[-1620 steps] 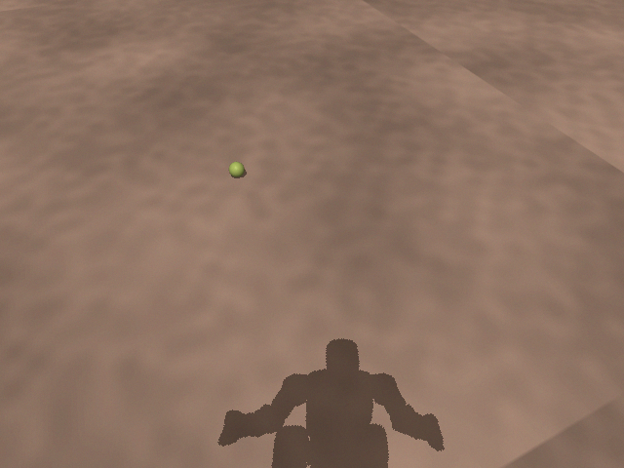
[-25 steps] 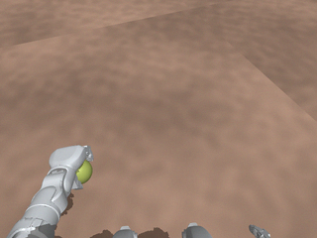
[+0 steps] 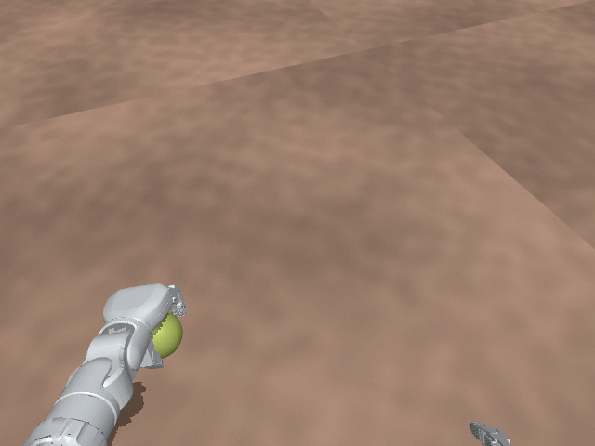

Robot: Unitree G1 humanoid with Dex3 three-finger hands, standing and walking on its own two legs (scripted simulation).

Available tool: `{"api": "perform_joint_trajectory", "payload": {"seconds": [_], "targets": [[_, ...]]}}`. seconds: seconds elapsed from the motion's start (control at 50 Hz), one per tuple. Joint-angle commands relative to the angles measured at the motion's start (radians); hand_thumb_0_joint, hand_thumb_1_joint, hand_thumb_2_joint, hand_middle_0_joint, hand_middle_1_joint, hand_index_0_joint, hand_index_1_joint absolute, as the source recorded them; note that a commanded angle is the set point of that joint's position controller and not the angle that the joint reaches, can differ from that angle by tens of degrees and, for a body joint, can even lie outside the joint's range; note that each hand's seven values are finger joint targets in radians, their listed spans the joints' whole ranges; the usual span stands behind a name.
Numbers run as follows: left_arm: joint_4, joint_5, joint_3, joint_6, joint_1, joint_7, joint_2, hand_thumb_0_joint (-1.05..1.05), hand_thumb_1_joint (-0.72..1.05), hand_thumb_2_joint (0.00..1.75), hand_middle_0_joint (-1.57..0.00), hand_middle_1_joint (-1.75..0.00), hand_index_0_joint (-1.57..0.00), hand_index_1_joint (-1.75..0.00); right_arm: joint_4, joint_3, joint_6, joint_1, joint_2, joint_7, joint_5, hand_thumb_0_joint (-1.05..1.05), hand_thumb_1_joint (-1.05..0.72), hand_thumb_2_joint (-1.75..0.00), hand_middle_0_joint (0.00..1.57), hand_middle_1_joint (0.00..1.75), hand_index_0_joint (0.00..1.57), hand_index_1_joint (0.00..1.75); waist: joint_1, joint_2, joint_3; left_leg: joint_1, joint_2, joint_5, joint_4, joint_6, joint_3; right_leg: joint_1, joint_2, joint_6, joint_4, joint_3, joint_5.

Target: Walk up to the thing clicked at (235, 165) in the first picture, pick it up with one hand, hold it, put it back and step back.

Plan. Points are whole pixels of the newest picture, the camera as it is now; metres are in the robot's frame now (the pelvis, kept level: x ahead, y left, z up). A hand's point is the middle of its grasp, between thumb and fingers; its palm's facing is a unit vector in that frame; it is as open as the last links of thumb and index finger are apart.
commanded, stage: hold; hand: left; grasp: from above
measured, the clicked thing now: (157, 334) +0.33 +0.23 -0.09
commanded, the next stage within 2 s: crouch in 1.62 s
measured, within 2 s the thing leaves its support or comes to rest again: neither
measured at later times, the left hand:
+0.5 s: hand (149, 336) +0.30 +0.22 -0.03, palm faces -0.44 -0.07 -0.90, open 9.7 cm
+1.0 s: hand (150, 342) +0.28 +0.21 -0.01, palm faces -0.44 -0.07 -0.90, open 9.7 cm
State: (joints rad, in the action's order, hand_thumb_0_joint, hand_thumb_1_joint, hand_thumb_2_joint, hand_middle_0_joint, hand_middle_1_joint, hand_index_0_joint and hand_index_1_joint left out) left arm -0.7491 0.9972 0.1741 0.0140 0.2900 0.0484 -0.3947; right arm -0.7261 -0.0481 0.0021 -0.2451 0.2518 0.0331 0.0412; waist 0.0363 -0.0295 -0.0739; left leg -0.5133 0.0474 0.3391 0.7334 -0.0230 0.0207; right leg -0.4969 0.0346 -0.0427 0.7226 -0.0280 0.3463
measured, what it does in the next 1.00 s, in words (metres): stands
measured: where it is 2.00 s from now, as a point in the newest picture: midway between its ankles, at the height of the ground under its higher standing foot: outside the picture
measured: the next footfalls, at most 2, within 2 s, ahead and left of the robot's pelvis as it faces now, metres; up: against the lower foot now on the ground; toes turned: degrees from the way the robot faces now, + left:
none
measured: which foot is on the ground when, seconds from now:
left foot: down 0.00-1.00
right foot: down 0.00-1.00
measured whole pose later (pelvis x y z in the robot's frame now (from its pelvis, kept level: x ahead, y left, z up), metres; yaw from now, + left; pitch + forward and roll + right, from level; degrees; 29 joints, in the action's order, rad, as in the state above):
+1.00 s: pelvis -0.01 -0.01 +0.02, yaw -1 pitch +1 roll +1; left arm -0.59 0.98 0.19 0.01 0.22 -0.06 -0.39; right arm -0.68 -0.03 -0.04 -0.20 0.26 0.05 0.06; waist 0.00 -0.05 -0.02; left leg -0.32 0.04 0.24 0.55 -0.03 0.04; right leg -0.34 0.03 -0.03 0.58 -0.04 0.27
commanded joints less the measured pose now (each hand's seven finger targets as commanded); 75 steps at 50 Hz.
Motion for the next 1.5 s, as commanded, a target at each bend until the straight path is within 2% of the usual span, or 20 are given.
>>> {"api": "perform_joint_trajectory", "payload": {"seconds": [0.0, 0.18, 0.3, 0.44, 0.5, 0.54, 0.64, 0.74, 0.9, 1.0, 1.02, 1.14, 1.16, 1.18, 1.24, 1.28, 1.32, 1.38, 1.4, 1.48], "targets": [[0.198, 0.007, -0.081, -0.006, 0.290, 0.028, -0.205, 0.00, 0.63, 0.83, -0.96, -0.82, -0.99, -0.79, 0.128, -0.048, 0.026, 0.036, 0.140, 0.011, 0.001, 0.00, -0.90, -0.90, 0.20, 0.30, 0.20, 0.30, -0.014, -0.010, -0.233, 0.193, -0.057, -0.224, -0.120, 0.015, 0.007, 0.092, -0.066, 0.044, -0.131, 0.028, -0.207], [0.263, 0.006, -0.084, -0.005, 0.317, 0.015, -0.211, 0.00, 0.60, 0.82, -0.92, -0.83, -0.95, -0.79, 0.140, -0.047, 0.010, 0.046, 0.141, 0.011, 0.003, 0.00, -0.90, -0.90, 0.20, 0.30, 0.20, 0.30, -0.014, -0.012, -0.265, 0.243, -0.054, -0.305, -0.134, 0.017, 0.008, 0.137, -0.068, 0.040, -0.138, 0.028, -0.279], [0.288, 0.011, -0.081, 0.001, 0.291, -0.001, -0.202, 0.00, 0.60, 0.81, -0.91, -0.85, -0.95, -0.80, 0.151, -0.047, 0.000, 0.062, 0.140, 0.011, 0.008, 0.00, -0.90, -0.90, 0.20, 0.30, 0.20, 0.30, -0.027, 0.000, -0.254, 0.258, -0.059, -0.293, -0.153, 0.023, 0.019, 0.161, -0.062, 0.038, -0.157, 0.021, -0.275], [0.277, 0.000, -0.071, 0.008, 0.261, -0.028, -0.190, 0.00, 0.62, 0.82, -0.93, -0.85, -0.97, -0.81, 0.173, -0.039, -0.006, 0.093, 0.138, 0.013, 0.013, 0.00, -0.90, -0.90, 0.20, 0.30, 0.20, 0.30, -0.030, 0.019, -0.184, 0.250, -0.059, -0.207, -0.197, 0.026, 0.021, 0.152, -0.062, 0.041, -0.197, 0.026, -0.186], [0.309, -0.001, -0.086, 0.003, 0.272, -0.038, -0.210, 0.00, 0.60, 0.84, -0.92, -0.86, -0.96, -0.82, 0.179, -0.039, -0.007, 0.101, 0.138, 0.013, 0.014, 0.00, -0.91, -0.90, 0.20, 0.30, 0.20, 0.30, -0.039, 0.000, -0.206, 0.265, -0.057, -0.218, -0.204, 0.024, 0.018, 0.165, -0.062, 0.043, -0.197, 0.027, -0.190], [0.323, 0.001, -0.084, 0.001, 0.277, -0.037, -0.204, 0.00, 0.59, 0.84, -0.91, -0.86, -0.95, -0.83, 0.180, -0.035, -0.005, 0.097, 0.135, 0.014, 0.011, 0.00, -0.91, -0.90, 0.20, 0.30, 0.20, 0.30, -0.032, 0.007, -0.210, 0.275, -0.052, -0.230, -0.208, 0.024, 0.012, 0.169, -0.065, 0.042, -0.196, 0.028, -0.200], [0.328, 0.001, -0.095, -0.004, 0.294, -0.029, -0.214, 0.00, 0.58, 0.81, -0.88, -0.89, -0.93, -0.84, 0.182, -0.033, -0.002, 0.106, 0.138, 0.016, 0.014, 0.00, -0.91, -0.90, 0.20, 0.30, 0.20, 0.30, -0.030, 0.000, -0.195, 0.281, -0.057, -0.192, -0.223, 0.024, 0.018, 0.166, -0.062, 0.042, -0.219, 0.022, -0.168], [0.343, -0.003, -0.081, -0.002, 0.278, -0.035, -0.199, 0.00, 0.59, 0.82, -0.90, -0.87, -0.95, -0.82, 0.183, -0.030, 0.001, 0.121, 0.132, 0.021, 0.017, 0.00, -0.91, -0.90, 0.20, 0.30, 0.20, 0.30, -0.033, 0.020, -0.193, 0.302, -0.060, -0.202, -0.231, 0.029, 0.024, 0.178, -0.058, 0.037, -0.232, 0.017, -0.179], [0.339, -0.016, -0.084, -0.003, 0.254, -0.058, -0.203, 0.00, 0.59, 0.82, -0.91, -0.87, -0.95, -0.82, 0.193, -0.023, 0.002, 0.153, 0.129, 0.024, 0.020, 0.00, -0.91, -0.90, 0.20, 0.30, 0.20, 0.30, -0.045, 0.012, -0.149, 0.303, -0.059, -0.157, -0.267, 0.026, 0.024, 0.189, -0.058, 0.041, -0.262, 0.021, -0.125], [0.376, -0.012, -0.086, -0.002, 0.305, -0.065, -0.218, 0.00, 0.55, 0.81, -0.88, -0.87, -0.92, -0.83, 0.192, -0.021, -0.001, 0.150, 0.128, 0.028, 0.021, 0.00, -0.91, -0.90, 0.20, 0.30, 0.20, 0.30, -0.039, 0.025, -0.176, 0.324, -0.062, -0.206, -0.263, 0.034, 0.029, 0.208, -0.055, 0.034, -0.269, 0.015, -0.181], [0.375, -0.012, -0.098, -0.001, 0.297, -0.064, -0.227, 0.00, 0.57, 0.80, -0.88, -0.87, -0.93, -0.83, 0.192, -0.019, -0.002, 0.150, 0.125, 0.029, 0.021, 0.00, -0.91, -0.90, 0.20, 0.30, 0.20, 0.30, -0.041, 0.023, -0.177, 0.326, -0.064, -0.200, -0.262, 0.036, 0.032, 0.210, -0.052, 0.032, -0.274, 0.014, -0.179], [0.385, -0.016, -0.084, 0.001, 0.296, -0.073, -0.211, 0.00, 0.58, 0.78, -0.89, -0.86, -0.94, -0.81, 0.193, -0.016, -0.002, 0.160, 0.124, 0.032, 0.024, 0.00, -0.91, -0.90, 0.20, 0.30, 0.20, 0.30, -0.045, 0.011, -0.173, 0.343, -0.063, -0.194, -0.282, 0.033, 0.032, 0.224, -0.055, 0.037, -0.284, 0.016, -0.166], [0.351, -0.013, -0.086, 0.004, 0.249, -0.076, -0.205, 0.00, 0.56, 0.80, -0.89, -0.85, -0.93, -0.81, 0.193, -0.017, -0.004, 0.164, 0.121, 0.032, 0.024, 0.00, -0.91, -0.90, 0.20, 0.30, 0.20, 0.30, -0.052, 0.022, -0.159, 0.337, -0.064, -0.198, -0.283, 0.033, 0.034, 0.223, -0.055, 0.036, -0.287, 0.017, -0.167], [0.358, -0.015, -0.080, 0.004, 0.255, -0.079, -0.200, 0.00, 0.58, 0.79, -0.89, -0.86, -0.94, -0.81, 0.197, -0.015, -0.005, 0.161, 0.120, 0.032, 0.025, 0.00, -0.91, -0.90, 0.20, 0.30, 0.20, 0.30, -0.043, 0.034, -0.162, 0.335, -0.065, -0.202, -0.281, 0.036, 0.034, 0.223, -0.053, 0.033, -0.289, 0.016, -0.176], [0.348, -0.014, -0.081, 0.007, 0.234, -0.082, -0.197, 0.00, 0.58, 0.82, -0.91, -0.85, -0.95, -0.82, 0.201, -0.016, -0.011, 0.163, 0.120, 0.032, 0.026, 0.00, -0.91, -0.90, 0.20, 0.30, 0.20, 0.30, -0.048, 0.035, -0.137, 0.329, -0.065, -0.195, -0.289, 0.034, 0.033, 0.222, -0.054, 0.037, -0.295, 0.017, -0.165], [0.376, -0.006, -0.091, 0.002, 0.249, -0.083, -0.216, 0.00, 0.57, 0.82, -0.90, -0.84, -0.94, -0.81, 0.199, -0.016, -0.014, 0.159, 0.119, 0.032, 0.026, 0.00, -0.91, -0.90, 0.20, 0.30, 0.20, 0.30, -0.051, 0.015, -0.158, 0.339, -0.063, -0.207, -0.293, 0.033, 0.033, 0.226, -0.055, 0.040, -0.288, 0.017, -0.178], [0.364, -0.004, -0.078, -0.003, 0.277, -0.082, -0.207, 0.00, 0.57, 0.80, -0.91, -0.83, -0.94, -0.80, 0.195, -0.017, -0.014, 0.153, 0.118, 0.033, 0.025, 0.00, -0.91, -0.90, 0.20, 0.30, 0.20, 0.30, -0.042, 0.024, -0.162, 0.347, -0.059, -0.223, -0.289, 0.032, 0.027, 0.226, -0.058, 0.040, -0.285, 0.021, -0.192], [0.362, -0.002, -0.102, -0.011, 0.286, -0.070, -0.228, 0.00, 0.57, 0.81, -0.90, -0.84, -0.94, -0.81, 0.189, -0.020, -0.015, 0.144, 0.120, 0.036, 0.025, 0.00, -0.91, -0.90, 0.20, 0.30, 0.20, 0.30, -0.042, 0.007, -0.191, 0.363, -0.064, -0.256, -0.283, 0.033, 0.031, 0.234, -0.055, 0.039, -0.282, 0.016, -0.228], [0.390, -0.009, -0.100, -0.018, 0.322, -0.066, -0.229, 0.00, 0.55, 0.81, -0.89, -0.85, -0.93, -0.81, 0.186, -0.020, -0.015, 0.142, 0.121, 0.035, 0.024, 0.00, -0.91, -0.90, 0.20, 0.30, 0.20, 0.30, -0.041, -0.009, -0.203, 0.371, -0.062, -0.254, -0.284, 0.031, 0.031, 0.237, -0.058, 0.041, -0.278, 0.017, -0.225], [0.353, 0.008, -0.080, -0.008, 0.289, -0.045, -0.201, 0.00, 0.57, 0.79, -0.89, -0.85, -0.94, -0.80, 0.176, -0.025, -0.017, 0.129, 0.122, 0.035, 0.024, 0.00, -0.91, -0.90, 0.20, 0.30, 0.20, 0.30, -0.041, -0.001, -0.211, 0.380, -0.057, -0.304, -0.282, 0.026, 0.029, 0.248, -0.063, 0.045, -0.269, 0.027, -0.270]]}}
